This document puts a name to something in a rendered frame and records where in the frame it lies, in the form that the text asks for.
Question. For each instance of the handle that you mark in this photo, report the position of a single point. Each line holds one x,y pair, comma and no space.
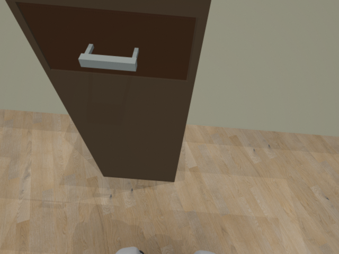
108,62

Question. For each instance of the cabinet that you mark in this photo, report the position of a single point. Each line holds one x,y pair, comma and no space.
133,126

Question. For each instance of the drawer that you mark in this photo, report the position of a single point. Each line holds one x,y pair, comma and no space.
64,32

